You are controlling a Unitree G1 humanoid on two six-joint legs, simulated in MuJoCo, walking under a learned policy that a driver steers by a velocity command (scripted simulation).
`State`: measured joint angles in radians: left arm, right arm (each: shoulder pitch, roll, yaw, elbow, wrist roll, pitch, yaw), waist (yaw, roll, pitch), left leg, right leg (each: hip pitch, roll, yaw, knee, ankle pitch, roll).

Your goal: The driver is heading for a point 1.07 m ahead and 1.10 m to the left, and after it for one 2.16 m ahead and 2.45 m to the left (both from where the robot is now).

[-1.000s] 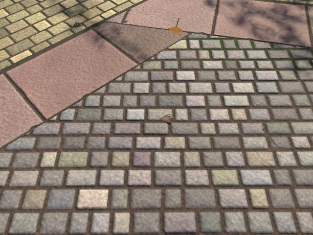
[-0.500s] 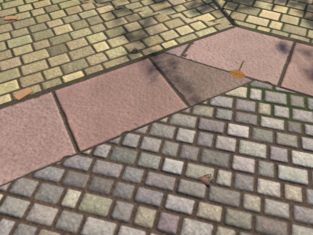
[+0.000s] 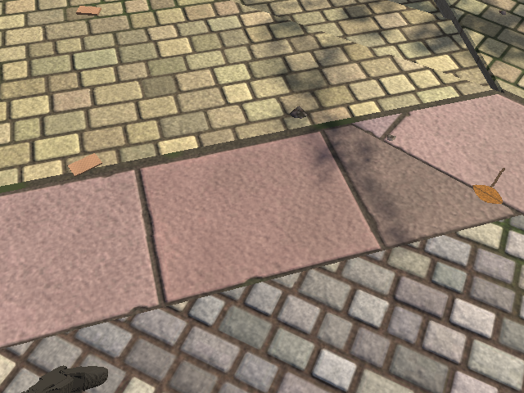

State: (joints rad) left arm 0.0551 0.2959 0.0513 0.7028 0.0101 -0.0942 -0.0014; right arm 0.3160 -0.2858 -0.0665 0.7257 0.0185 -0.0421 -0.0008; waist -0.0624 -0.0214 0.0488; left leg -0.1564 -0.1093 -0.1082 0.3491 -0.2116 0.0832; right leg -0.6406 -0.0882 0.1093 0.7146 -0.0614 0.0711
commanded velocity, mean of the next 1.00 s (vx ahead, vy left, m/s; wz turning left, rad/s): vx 0.38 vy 0.00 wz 0.59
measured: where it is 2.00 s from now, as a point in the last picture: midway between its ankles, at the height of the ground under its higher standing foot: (123, 332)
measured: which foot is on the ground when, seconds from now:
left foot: down 0.00-0.16, up 0.18-0.66, down 0.68-1.00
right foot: up 0.00-0.14, down 0.16-0.66, up 0.68-1.00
